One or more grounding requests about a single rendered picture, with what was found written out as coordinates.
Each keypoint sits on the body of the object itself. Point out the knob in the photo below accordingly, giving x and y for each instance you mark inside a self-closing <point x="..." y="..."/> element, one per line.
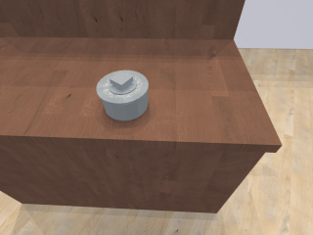
<point x="121" y="80"/>

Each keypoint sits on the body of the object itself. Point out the lid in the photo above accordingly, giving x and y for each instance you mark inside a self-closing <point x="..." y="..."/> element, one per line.
<point x="132" y="93"/>

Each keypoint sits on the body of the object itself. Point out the table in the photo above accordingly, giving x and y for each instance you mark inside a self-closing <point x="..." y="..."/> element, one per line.
<point x="204" y="129"/>

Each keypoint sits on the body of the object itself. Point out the pot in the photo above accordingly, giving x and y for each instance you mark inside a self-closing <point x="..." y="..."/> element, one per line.
<point x="127" y="112"/>

